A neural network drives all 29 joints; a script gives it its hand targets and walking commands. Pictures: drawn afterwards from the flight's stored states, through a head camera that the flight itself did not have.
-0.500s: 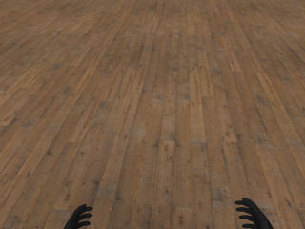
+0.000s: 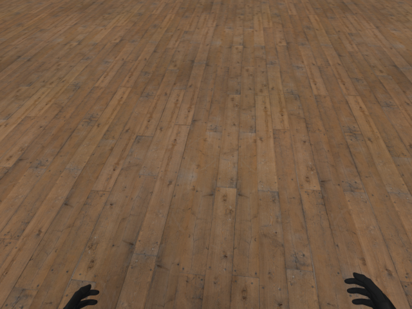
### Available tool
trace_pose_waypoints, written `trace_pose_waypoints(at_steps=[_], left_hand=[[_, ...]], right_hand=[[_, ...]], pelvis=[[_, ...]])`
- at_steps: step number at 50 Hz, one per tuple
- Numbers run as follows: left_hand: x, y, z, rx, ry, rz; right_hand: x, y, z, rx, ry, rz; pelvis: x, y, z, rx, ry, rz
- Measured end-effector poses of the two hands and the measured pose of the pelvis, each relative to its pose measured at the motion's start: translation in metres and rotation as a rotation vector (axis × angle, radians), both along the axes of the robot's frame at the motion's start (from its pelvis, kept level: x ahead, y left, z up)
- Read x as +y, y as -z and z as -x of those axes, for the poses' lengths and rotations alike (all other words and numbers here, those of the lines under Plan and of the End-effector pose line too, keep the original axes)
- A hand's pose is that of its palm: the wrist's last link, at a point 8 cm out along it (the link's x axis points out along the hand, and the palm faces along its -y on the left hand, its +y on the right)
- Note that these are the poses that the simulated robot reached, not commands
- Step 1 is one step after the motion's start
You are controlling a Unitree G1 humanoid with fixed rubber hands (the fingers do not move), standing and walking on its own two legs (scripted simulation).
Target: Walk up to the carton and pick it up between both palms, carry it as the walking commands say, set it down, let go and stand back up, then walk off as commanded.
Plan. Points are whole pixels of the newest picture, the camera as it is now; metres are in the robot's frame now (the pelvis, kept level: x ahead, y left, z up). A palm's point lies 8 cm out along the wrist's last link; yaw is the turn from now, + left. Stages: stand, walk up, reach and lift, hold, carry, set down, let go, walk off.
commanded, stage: stand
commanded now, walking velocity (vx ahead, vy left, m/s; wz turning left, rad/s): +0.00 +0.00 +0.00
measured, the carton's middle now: out of the picture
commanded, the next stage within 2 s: walk up in 1.62 s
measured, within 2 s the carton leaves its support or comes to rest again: neither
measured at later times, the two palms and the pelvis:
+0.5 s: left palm out of the picture +0.12 +0.30 -0.07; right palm out of the picture +0.12 -0.30 -0.07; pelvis +0.00 +0.00 +0.02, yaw +0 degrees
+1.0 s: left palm out of the picture +0.10 +0.31 -0.07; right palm out of the picture +0.10 -0.31 -0.07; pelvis +0.00 +0.00 +0.03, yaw +0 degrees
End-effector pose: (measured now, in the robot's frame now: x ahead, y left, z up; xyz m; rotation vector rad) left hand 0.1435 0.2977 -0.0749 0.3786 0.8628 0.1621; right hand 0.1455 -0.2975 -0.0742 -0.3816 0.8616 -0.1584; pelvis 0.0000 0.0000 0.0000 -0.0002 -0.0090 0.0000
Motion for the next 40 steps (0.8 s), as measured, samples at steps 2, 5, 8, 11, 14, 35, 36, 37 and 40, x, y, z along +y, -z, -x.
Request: trace_pose_waypoints(at_steps=[2,5,8,11,14,35,36,37,40], left_hand=[[0.0,0.0,0.002,0.012,-0.003,0.001],[0.001,0.001,0.005,0.028,-0.008,0.0],[0.003,0.001,0.007,0.044,-0.013,0.0],[0.004,0.0,0.009,0.059,-0.018,0.0],[0.004,-0.001,0.011,0.072,-0.023,0.001],[0.01,-0.003,0.031,0.167,-0.061,0.001],[0.01,-0.003,0.032,0.172,-0.063,0.001],[0.01,-0.003,0.033,0.176,-0.065,0.001],[0.011,-0.002,0.036,0.188,-0.069,0.0]], right_hand=[[0.0,0.001,0.002,0.012,0.002,-0.001],[-0.001,0.001,0.006,0.031,0.007,-0.001],[-0.002,0.002,0.009,0.048,0.012,-0.001],[-0.003,0.002,0.012,0.064,0.018,-0.001],[-0.004,0.001,0.014,0.079,0.023,-0.002],[-0.01,-0.002,0.032,0.172,0.065,-0.003],[-0.01,-0.002,0.034,0.176,0.068,-0.003],[-0.01,-0.002,0.035,0.18,0.07,-0.002],[-0.011,-0.001,0.038,0.192,0.076,-0.001]], pelvis=[[0.0,-0.001,0.0,-0.002,0.0,0.0],[0.0,-0.003,0.0,-0.006,0.0,0.0],[0.0,-0.005,0.0,-0.009,0.0,0.0],[0.0,-0.008,0.0,-0.013,0.0,0.0],[0.0,-0.01,0.0,-0.016,0.0,0.0],[0.0,-0.025,0.003,-0.03,0.001,0.0],[0.0,-0.025,0.003,-0.03,0.001,0.0],[0.0,-0.026,0.003,-0.03,0.001,0.0],[0.0,-0.026,0.003,-0.03,0.001,0.0]])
